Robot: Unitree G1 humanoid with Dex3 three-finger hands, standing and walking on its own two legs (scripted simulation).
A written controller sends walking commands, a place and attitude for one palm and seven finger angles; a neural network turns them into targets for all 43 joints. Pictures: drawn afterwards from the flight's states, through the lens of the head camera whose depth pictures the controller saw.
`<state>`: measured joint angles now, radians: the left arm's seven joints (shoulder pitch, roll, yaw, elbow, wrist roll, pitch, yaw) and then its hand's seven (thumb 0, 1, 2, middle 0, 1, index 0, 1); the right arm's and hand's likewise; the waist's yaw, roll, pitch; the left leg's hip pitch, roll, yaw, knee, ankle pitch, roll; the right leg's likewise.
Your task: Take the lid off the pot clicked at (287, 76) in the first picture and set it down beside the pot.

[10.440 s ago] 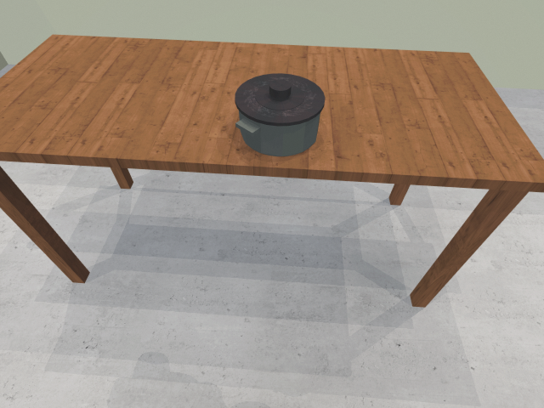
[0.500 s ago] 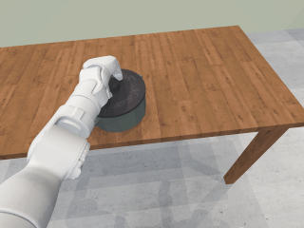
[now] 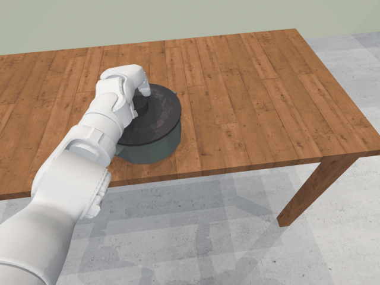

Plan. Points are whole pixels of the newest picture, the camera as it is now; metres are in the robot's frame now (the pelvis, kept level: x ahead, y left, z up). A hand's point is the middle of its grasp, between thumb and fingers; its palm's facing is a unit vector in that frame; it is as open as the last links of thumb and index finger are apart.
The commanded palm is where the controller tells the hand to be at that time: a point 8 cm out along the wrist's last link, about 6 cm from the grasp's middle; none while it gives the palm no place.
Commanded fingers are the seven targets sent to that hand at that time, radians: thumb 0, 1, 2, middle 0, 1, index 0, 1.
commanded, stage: lower the open fingers around the knob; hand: left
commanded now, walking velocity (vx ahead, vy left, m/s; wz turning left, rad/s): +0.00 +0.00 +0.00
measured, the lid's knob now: (137, 105) +0.51 +0.09 +0.09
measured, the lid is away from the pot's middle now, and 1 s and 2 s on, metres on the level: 0.00 0.00 0.00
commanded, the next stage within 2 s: close the fingers and squeeze the knob in 0.10 s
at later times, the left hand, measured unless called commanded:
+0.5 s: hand (130, 107) +0.48 +0.10 +0.11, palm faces -0.37 -0.07 -0.93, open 9.8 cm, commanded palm +0.49 +0.10 +0.17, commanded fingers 0.00 0.03 0.99 -0.53 -0.91 -0.53 -0.91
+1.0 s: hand (131, 105) +0.48 +0.09 +0.11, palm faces -0.37 -0.08 -0.92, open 8.3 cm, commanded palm +0.49 +0.10 +0.17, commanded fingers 0.00 0.34 0.80 -0.70 -1.05 -0.70 -1.05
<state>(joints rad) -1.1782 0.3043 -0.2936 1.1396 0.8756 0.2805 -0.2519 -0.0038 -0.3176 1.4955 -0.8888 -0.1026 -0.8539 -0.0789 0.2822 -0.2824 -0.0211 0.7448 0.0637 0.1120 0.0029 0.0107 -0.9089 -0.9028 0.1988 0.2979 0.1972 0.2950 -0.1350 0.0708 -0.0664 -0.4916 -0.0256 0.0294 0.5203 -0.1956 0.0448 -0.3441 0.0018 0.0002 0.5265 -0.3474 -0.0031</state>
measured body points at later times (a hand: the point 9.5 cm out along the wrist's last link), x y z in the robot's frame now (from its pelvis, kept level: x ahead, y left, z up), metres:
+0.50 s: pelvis +0.00 +0.00 +0.00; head +0.04 -0.02 +0.45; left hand +0.49 +0.10 +0.16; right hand +0.03 -0.26 -0.14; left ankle +0.03 +0.10 -0.73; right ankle -0.06 -0.12 -0.73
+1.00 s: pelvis +0.00 +0.00 +0.00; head +0.05 -0.03 +0.45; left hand +0.50 +0.09 +0.16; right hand +0.04 -0.27 -0.14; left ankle +0.03 +0.10 -0.73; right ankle -0.06 -0.12 -0.73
